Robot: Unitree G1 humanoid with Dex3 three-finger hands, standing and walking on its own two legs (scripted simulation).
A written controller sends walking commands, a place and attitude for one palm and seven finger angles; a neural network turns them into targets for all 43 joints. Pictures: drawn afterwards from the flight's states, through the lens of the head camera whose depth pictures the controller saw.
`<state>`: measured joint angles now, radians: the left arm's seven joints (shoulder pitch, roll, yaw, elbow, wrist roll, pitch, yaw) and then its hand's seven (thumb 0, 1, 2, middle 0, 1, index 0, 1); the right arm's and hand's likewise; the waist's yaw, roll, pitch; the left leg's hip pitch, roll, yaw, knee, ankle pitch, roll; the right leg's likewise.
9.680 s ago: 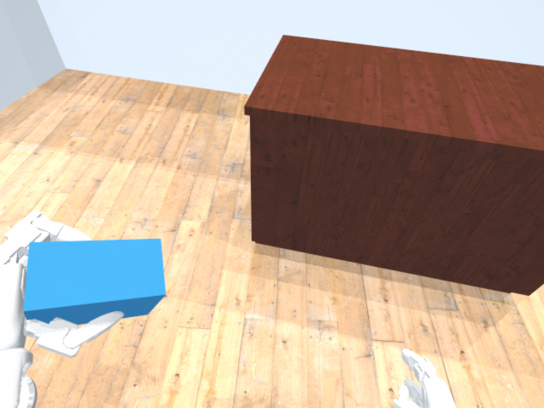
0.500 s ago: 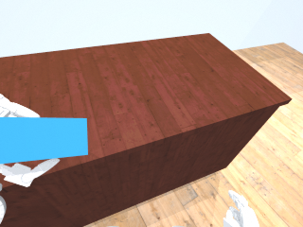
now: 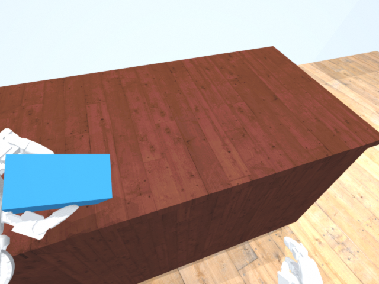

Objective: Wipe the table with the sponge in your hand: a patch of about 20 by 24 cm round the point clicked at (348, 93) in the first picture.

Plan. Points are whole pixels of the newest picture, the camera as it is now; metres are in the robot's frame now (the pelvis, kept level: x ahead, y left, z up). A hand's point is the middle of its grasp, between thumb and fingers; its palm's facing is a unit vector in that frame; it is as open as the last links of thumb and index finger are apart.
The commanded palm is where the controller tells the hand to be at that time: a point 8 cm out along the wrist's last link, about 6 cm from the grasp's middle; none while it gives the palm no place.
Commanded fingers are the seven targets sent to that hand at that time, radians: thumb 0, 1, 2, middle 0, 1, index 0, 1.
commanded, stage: come to a stop and stand still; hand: left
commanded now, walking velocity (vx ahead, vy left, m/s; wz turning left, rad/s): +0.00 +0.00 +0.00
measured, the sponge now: (75, 182) +0.22 +0.20 +0.16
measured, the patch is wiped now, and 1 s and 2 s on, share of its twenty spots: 0.00 0.00 0.00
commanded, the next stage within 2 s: look again from close up in 0.86 s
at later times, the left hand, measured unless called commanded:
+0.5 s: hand (15, 151) +0.25 +0.30 +0.19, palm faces +0.47 -0.79 -0.39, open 10.6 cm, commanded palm +0.17 +0.30 +0.19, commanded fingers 0.00 0.10 1.30 -1.20 -1.60 -1.20 -1.60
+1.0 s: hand (27, 164) +0.25 +0.29 +0.17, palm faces +0.36 -0.87 -0.34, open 10.6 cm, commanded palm +0.19 +0.32 +0.19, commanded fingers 0.00 0.10 1.30 -1.20 -1.60 -1.20 -1.60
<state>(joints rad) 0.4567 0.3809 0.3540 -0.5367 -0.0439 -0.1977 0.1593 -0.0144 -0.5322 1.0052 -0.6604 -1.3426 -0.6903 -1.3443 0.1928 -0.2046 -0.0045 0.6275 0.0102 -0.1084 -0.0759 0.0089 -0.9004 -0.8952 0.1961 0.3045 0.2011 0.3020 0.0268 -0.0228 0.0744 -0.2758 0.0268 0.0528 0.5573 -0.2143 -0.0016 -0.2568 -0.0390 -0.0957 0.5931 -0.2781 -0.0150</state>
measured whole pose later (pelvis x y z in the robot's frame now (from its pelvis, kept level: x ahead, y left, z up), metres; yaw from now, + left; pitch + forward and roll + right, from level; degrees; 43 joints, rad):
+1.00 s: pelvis +0.02 +0.05 +0.01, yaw -2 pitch -1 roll -2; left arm 0.38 0.35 0.34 -0.45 -0.02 -0.23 0.10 -0.02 -0.53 1.01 -0.66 -1.34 -0.69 -1.34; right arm 0.19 -0.17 0.03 0.58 0.00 -0.17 -0.02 0.01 -0.90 -0.89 0.20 0.30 0.20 0.30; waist 0.03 -0.04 0.07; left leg -0.24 0.00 0.10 0.48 -0.22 0.06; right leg -0.18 -0.05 -0.06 0.40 -0.19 0.05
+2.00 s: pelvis +0.02 +0.04 +0.01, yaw -1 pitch -1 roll -2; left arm 0.41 0.36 0.35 -0.46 -0.04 -0.23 0.09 -0.02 -0.53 1.01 -0.66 -1.34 -0.69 -1.34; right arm 0.17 -0.19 0.02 0.57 0.00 -0.16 -0.03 0.01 -0.90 -0.90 0.20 0.30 0.20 0.30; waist 0.02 -0.03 0.07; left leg -0.24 0.01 0.08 0.48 -0.22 0.05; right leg -0.18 -0.04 -0.07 0.40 -0.19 0.04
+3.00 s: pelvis +0.02 +0.02 +0.00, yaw -1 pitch -2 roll +0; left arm 0.36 0.46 0.32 -0.50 0.04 0.13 -0.02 -0.02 -0.53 1.01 -0.66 -1.33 -0.69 -1.34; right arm 0.11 -0.22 0.05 0.58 0.00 -0.09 -0.01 0.01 -0.90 -0.89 0.20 0.31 0.20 0.30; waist 0.05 0.03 0.02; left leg -0.26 0.01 0.07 0.53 -0.24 0.02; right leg -0.23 -0.03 -0.04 0.54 -0.27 0.01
